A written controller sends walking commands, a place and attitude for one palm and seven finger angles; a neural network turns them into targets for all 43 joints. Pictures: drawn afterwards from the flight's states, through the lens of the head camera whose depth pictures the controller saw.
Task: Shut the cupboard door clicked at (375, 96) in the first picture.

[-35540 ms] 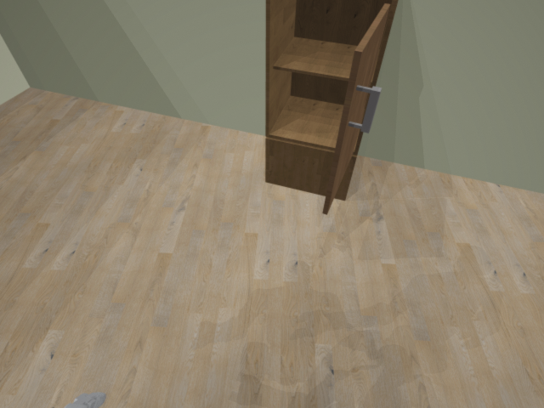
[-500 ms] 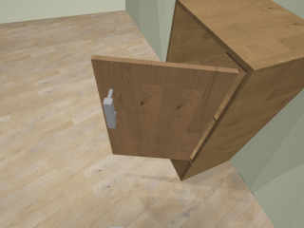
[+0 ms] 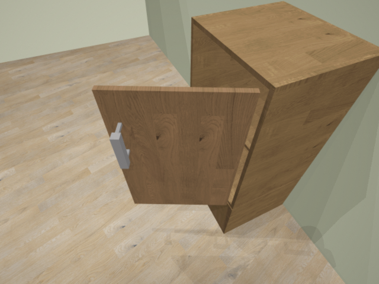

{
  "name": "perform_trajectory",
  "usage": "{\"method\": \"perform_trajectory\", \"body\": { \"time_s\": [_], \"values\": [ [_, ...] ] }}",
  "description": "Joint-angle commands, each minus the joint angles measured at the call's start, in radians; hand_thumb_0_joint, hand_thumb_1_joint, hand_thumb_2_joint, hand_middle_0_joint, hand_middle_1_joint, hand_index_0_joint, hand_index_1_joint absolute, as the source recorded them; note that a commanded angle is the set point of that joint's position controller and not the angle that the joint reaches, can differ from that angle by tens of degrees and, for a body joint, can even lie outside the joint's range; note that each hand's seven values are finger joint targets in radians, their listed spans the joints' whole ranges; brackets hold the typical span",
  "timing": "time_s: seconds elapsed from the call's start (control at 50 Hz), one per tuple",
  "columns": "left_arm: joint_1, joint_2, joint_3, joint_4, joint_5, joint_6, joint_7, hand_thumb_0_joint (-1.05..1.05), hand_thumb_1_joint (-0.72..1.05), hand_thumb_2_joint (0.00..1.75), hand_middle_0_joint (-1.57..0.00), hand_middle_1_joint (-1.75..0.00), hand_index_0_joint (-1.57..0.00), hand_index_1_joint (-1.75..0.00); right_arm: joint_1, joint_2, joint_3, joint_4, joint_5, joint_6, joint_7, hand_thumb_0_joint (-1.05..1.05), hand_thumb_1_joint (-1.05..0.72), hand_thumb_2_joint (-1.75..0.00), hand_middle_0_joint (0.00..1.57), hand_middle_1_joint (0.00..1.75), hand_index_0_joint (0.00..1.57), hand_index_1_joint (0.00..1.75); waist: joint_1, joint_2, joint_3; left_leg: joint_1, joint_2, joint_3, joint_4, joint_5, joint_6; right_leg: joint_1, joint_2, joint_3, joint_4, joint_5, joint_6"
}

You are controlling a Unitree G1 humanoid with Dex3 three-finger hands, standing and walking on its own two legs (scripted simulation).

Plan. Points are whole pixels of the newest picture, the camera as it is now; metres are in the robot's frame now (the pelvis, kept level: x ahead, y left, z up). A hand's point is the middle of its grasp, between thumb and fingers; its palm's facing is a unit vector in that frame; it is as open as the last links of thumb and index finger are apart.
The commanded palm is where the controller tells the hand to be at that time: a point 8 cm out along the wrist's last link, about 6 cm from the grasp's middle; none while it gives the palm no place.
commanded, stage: come to a stop and stand still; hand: left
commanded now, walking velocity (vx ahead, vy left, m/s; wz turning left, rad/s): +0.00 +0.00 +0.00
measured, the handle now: (122, 145) +0.47 +0.21 -0.02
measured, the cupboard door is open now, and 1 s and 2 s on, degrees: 64 64 64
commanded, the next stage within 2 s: look again from close up in 0.70 s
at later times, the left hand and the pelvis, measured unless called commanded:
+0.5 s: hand out of the picture +0.01 +0.15 -0.18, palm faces +0.05 -0.98 -0.16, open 7.3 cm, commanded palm none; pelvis +0.02 -0.01 +0.00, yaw +0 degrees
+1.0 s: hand out of the picture +0.03 +0.20 -0.18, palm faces +0.00 -0.97 -0.23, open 7.3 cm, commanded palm none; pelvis +0.02 +0.02 -0.01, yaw -1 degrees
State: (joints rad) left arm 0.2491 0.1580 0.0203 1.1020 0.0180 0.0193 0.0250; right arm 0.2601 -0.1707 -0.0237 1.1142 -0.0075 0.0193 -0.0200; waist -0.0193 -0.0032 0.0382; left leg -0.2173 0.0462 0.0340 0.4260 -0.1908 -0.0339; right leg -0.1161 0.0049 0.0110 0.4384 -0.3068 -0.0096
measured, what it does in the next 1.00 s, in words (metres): stands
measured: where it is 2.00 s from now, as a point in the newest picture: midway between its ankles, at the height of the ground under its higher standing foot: outside the picture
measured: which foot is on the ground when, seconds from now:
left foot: down 0.00-1.00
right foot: down 0.00-1.00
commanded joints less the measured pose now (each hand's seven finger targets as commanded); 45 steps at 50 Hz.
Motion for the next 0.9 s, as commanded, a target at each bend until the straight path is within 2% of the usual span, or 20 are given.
{"method": "perform_trajectory", "body": {
  "time_s": [0.0, 0.04, 0.06, 0.12, 0.18, 0.22, 0.24, 0.3, 0.34, 0.36, 0.6, 0.66, 0.74, 0.76, 0.78, 0.8, 0.82, 0.84, 0.86, 0.88],
  "values": [
    [0.035, 0.108, 0.014, -0.024, -0.010, -0.021, 0.003, 0.00, 0.90, 0.90, -0.20, -0.30, -0.20, -0.30, 0.040, -0.079, -0.004, -0.017, -0.006, -0.015, -0.012, 0.00, -0.90, -0.90, 0.20, 0.30, 0.20, 0.30, 0.007, -0.039, 0.052, 0.061, 0.042, -0.041, -0.044, 0.072, 0.026, -0.127, -0.103, 0.095, -0.160, 0.096, -0.032],
    [0.044, 0.104, 0.013, -0.019, -0.010, -0.021, 0.004, 0.00, 0.90, 0.90, -0.20, -0.30, -0.20, -0.30, 0.053, -0.072, -0.002, -0.006, -0.006, -0.012, -0.012, 0.00, -0.90, -0.90, 0.20, 0.30, 0.20, 0.30, 0.009, -0.049, 0.057, 0.064, 0.042, -0.035, -0.043, 0.054, 0.025, -0.128, -0.100, 0.094, -0.176, 0.063, -0.034],
    [0.045, 0.102, 0.013, -0.016, -0.010, -0.021, 0.004, 0.00, 0.90, 0.90, -0.20, -0.30, -0.20, -0.30, 0.057, -0.069, -0.002, -0.003, -0.007, -0.014, -0.013, 0.00, -0.90, -0.90, 0.20, 0.30, 0.20, 0.30, 0.008, -0.033, 0.060, 0.061, 0.041, -0.035, -0.044, 0.067, 0.024, -0.128, -0.103, 0.095, -0.173, 0.080, -0.035],
    [0.065, 0.093, 0.013, -0.009, -0.013, -0.027, 0.006, 0.00, 0.90, 0.90, -0.20, -0.30, -0.20, -0.30, 0.072, -0.069, 0.001, 0.006, -0.007, -0.020, -0.018, 0.00, -0.90, -0.90, 0.20, 0.30, 0.20, 0.30, 0.012, -0.024, 0.013, 0.078, 0.050, -0.037, -0.038, 0.119, 0.024, -0.083, -0.101, 0.084, -0.148, 0.185, -0.036],
    [0.073, 0.082, 0.013, -0.003, -0.012, -0.025, 0.008, 0.00, 0.90, 0.90, -0.20, -0.30, -0.20, -0.30, 0.074, -0.064, 0.002, 0.010, -0.006, -0.021, -0.022, 0.00, -0.90, -0.90, 0.20, 0.30, 0.20, 0.30, 0.015, -0.007, 0.036, 0.074, 0.053, -0.037, -0.038, 0.134, 0.025, -0.081, -0.097, 0.078, -0.135, 0.232, -0.037],
    [0.083, 0.081, 0.014, 0.000, -0.012, -0.027, 0.009, 0.00, 0.90, 0.90, -0.20, -0.30, -0.20, -0.30, 0.083, -0.065, 0.002, 0.010, -0.005, -0.024, -0.024, 0.00, -0.90, -0.90, 0.20, 0.30, 0.20, 0.30, 0.015, -0.016, 0.008, 0.083, 0.058, -0.034, -0.032, 0.160, 0.026, -0.057, -0.097, 0.071, -0.122, 0.286, -0.035],
    [0.082, 0.078, 0.014, 0.000, -0.010, -0.026, 0.011, 0.00, 0.90, 0.90, -0.20, -0.30, -0.20, -0.30, 0.083, -0.059, 0.000, 0.012, -0.003, -0.022, -0.025, 0.00, -0.90, -0.90, 0.20, 0.30, 0.20, 0.30, 0.016, -0.027, 0.022, 0.082, 0.059, -0.032, -0.034, 0.146, 0.027, -0.061, -0.093, 0.068, -0.128, 0.271, -0.034],
    [0.090, 0.073, 0.015, 0.004, -0.011, -0.026, 0.011, 0.00, 0.90, 0.90, -0.20, -0.30, -0.20, -0.30, 0.083, -0.061, 0.001, 0.011, -0.004, -0.024, -0.027, 0.00, -0.90, -0.90, 0.20, 0.30, 0.20, 0.30, 0.016, -0.003, 0.018, 0.085, 0.060, -0.032, -0.030, 0.170, 0.027, -0.055, -0.094, 0.066, -0.114, 0.306, -0.034],
    [0.097, 0.071, 0.014, 0.005, -0.007, -0.025, 0.012, 0.00, 0.90, 0.90, -0.20, -0.30, -0.20, -0.30, 0.078, -0.057, 0.001, 0.007, -0.002, -0.023, -0.028, 0.00, -0.90, -0.90, 0.20, 0.30, 0.20, 0.30, 0.016, -0.025, 0.034, 0.086, 0.061, -0.028, -0.030, 0.165, 0.029, -0.061, -0.092, 0.064, -0.119, 0.310, -0.031],
    [0.097, 0.071, 0.015, 0.005, -0.008, -0.025, 0.012, 0.00, 0.90, 0.90, -0.20, -0.30, -0.20, -0.30, 0.075, -0.057, -0.001, 0.005, -0.003, -0.023, -0.028, 0.00, -0.90, -0.90, 0.20, 0.30, 0.20, 0.30, 0.016, -0.016, 0.036, 0.085, 0.058, -0.030, -0.028, 0.171, 0.028, -0.062, -0.095, 0.065, -0.115, 0.320, -0.031],
    [0.113, 0.073, 0.014, 0.005, -0.006, -0.029, 0.015, 0.00, 0.90, 0.90, -0.20, -0.30, -0.20, -0.30, 0.048, -0.068, -0.001, -0.007, -0.003, -0.027, -0.031, 0.00, -0.90, -0.90, 0.20, 0.30, 0.20, 0.30, 0.018, -0.019, 0.009, 0.124, 0.062, -0.030, -0.015, 0.246, 0.031, -0.034, -0.099, 0.056, -0.102, 0.419, -0.025],
    [0.107, 0.076, 0.013, 0.004, -0.005, -0.026, 0.014, 0.00, 0.90, 0.90, -0.20, -0.30, -0.20, -0.30, 0.041, -0.070, 0.001, -0.007, -0.003, -0.024, -0.030, 0.00, -0.90, -0.90, 0.20, 0.30, 0.20, 0.30, 0.019, -0.014, 0.039, 0.112, 0.059, -0.031, -0.027, 0.221, 0.031, -0.043, -0.097, 0.055, -0.112, 0.386, -0.023],
    [0.107, 0.079, 0.012, 0.003, -0.004, -0.027, 0.013, 0.00, 0.90, 0.90, -0.20, -0.30, -0.20, -0.30, 0.038, -0.076, 0.001, -0.011, -0.002, -0.025, -0.029, 0.00, -0.90, -0.90, 0.20, 0.30, 0.20, 0.30, 0.019, -0.019, 0.026, 0.124, 0.061, -0.029, -0.031, 0.217, 0.031, -0.033, -0.096, 0.056, -0.121, 0.375, -0.021],
    [0.104, 0.081, 0.011, 0.002, -0.006, -0.027, 0.013, 0.00, 0.90, 0.90, -0.20, -0.30, -0.20, -0.30, 0.034, -0.078, 0.001, -0.012, -0.003, -0.025, -0.029, 0.00, -0.90, -0.90, 0.20, 0.30, 0.20, 0.30, 0.019, -0.003, 0.029, 0.122, 0.058, -0.034, -0.032, 0.222, 0.032, -0.035, -0.098, 0.057, -0.118, 0.373, -0.022],
    [0.191, 0.107, 0.007, 0.017, 0.012, -0.076, 0.057, 0.00, 0.90, 0.90, -0.20, -0.30, -0.20, -0.30, -0.074, -0.102, -0.007, -0.089, 0.004, -0.047, -0.013, 0.00, -0.90, -0.90, 0.20, 0.30, 0.20, 0.30, 0.053, 0.047, 0.037, 0.048, 0.051, 0.029, 0.231, 0.281, 0.017, -0.097, -0.160, 0.139, -0.103, 0.830, 0.039],
    [0.142, 0.159, 0.019, -0.037, 0.008, -0.083, 0.053, 0.00, 0.90, 0.90, -0.20, -0.30, -0.20, -0.30, -0.012, -0.039, 0.001, -0.125, -0.001, -0.043, -0.005, 0.00, -0.90, -0.90, 0.20, 0.30, 0.20, 0.30, -0.004, 0.004, -0.019, -0.046, 0.013, -0.002, 0.195, -0.045, 0.034, 0.010, -0.190, 0.147, -0.022, 0.922, -0.010],
    [0.101, 0.148, 0.009, -0.051, 0.005, -0.083, 0.048, 0.00, 0.90, 0.90, -0.20, -0.30, -0.20, -0.30, 0.037, -0.043, -0.002, -0.122, 0.000, -0.043, -0.005, 0.00, -0.90, -0.90, 0.20, 0.30, 0.20, 0.30, -0.021, -0.018, -0.076, -0.031, 0.019, 0.000, 0.131, -0.069, 0.040, 0.023, -0.171, 0.110, 0.020, 0.791, -0.043],
    [0.098, 0.133, 0.010, -0.069, 0.006, -0.084, 0.045, 0.00, 0.90, 0.90, -0.20, -0.30, -0.20, -0.30, 0.069, -0.054, -0.001, -0.123, -0.008, -0.056, -0.003, 0.00, -0.90, -0.90, 0.20, 0.30, 0.20, 0.30, -0.017, 0.033, -0.126, 0.018, 0.020, 0.001, 0.091, 0.113, 0.042, 0.049, -0.142, 0.081, 0.092, 0.841, -0.051],
    [0.120, 0.131, 0.006, -0.078, -0.002, -0.082, 0.041, 0.00, 0.90, 0.90, -0.20, -0.30, -0.20, -0.30, 0.070, -0.078, -0.003, -0.124, -0.006, -0.056, -0.006, 0.00, -0.90, -0.90, 0.20, 0.30, 0.20, 0.30, -0.005, 0.019, -0.153, 0.063, 0.037, -0.014, 0.135, 0.254, 0.057, 0.025, -0.112, 0.070, 0.098, 0.735, -0.041],
    [0.127, 0.118, 0.008, -0.078, -0.004, -0.076, 0.041, 0.00, 0.90, 0.90, -0.20, -0.30, -0.20, -0.30, 0.063, -0.091, -0.006, -0.129, -0.002, -0.054, -0.010, 0.00, -0.90, -0.90, 0.20, 0.30, 0.20, 0.30, 0.000, 0.006, -0.136, 0.070, 0.060, -0.018, 0.145, 0.324, 0.059, -0.006, -0.099, 0.061, 0.079, 0.630, -0.038]
  ]
}}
